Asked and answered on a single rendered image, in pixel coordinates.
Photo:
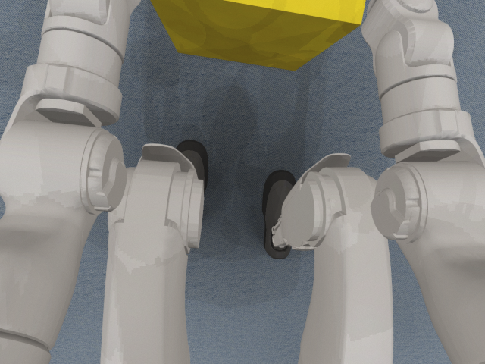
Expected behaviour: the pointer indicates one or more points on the left robot forearm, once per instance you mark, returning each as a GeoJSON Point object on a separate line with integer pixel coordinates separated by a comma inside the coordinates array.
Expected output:
{"type": "Point", "coordinates": [77, 74]}

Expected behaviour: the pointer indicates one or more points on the left robot upper arm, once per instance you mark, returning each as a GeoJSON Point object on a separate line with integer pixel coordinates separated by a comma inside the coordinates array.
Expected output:
{"type": "Point", "coordinates": [55, 179]}

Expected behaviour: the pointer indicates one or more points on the carton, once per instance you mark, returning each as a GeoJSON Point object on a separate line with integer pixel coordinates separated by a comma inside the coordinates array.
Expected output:
{"type": "Point", "coordinates": [284, 34]}

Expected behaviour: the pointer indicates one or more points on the robot shin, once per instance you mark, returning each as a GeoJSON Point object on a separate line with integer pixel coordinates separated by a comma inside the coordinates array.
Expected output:
{"type": "Point", "coordinates": [285, 232]}
{"type": "Point", "coordinates": [152, 152]}

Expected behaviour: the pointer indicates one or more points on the right robot forearm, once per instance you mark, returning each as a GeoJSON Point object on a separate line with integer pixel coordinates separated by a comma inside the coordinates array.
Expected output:
{"type": "Point", "coordinates": [417, 84]}

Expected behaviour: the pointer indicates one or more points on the left robot shin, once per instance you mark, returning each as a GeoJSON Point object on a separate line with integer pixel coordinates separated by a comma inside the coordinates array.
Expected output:
{"type": "Point", "coordinates": [152, 152]}

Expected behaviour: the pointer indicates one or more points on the right robot shin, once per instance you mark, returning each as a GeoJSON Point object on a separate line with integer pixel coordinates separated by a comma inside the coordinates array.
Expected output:
{"type": "Point", "coordinates": [285, 232]}

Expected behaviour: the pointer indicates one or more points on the right robot upper arm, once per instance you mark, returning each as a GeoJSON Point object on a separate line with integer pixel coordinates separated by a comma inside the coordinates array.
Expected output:
{"type": "Point", "coordinates": [435, 211]}

